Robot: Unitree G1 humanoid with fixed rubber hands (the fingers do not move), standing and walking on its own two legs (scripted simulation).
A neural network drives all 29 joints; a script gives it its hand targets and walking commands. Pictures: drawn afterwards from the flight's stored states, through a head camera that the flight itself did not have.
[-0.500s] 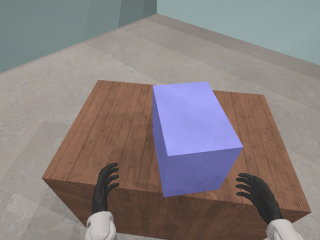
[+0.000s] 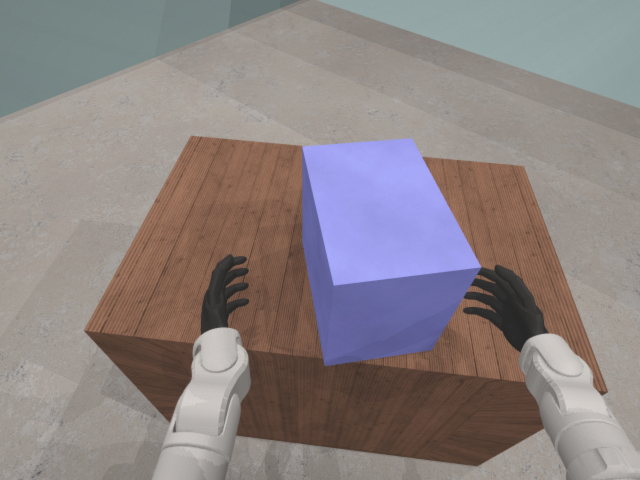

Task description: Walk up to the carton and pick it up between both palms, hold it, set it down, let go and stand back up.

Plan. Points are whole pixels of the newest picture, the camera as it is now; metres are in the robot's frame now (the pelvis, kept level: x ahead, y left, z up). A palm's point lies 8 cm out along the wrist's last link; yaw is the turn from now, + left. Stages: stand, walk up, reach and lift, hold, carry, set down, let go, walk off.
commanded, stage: reach and lift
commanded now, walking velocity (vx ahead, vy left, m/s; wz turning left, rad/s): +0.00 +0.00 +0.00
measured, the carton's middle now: (368, 251) +0.48 -0.04 -0.04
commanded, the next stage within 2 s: none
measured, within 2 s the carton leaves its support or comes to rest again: neither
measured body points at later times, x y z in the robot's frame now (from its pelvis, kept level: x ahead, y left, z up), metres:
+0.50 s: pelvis +0.03 +0.00 +0.00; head +0.10 +0.02 +0.45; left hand +0.36 +0.18 +0.05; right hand +0.44 -0.20 +0.06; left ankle -0.02 +0.18 -0.74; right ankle +0.06 -0.07 -0.74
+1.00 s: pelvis +0.01 +0.00 +0.00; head +0.10 -0.01 +0.44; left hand +0.41 +0.17 +0.08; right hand +0.50 -0.18 +0.09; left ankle -0.02 +0.18 -0.74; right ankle +0.06 -0.07 -0.74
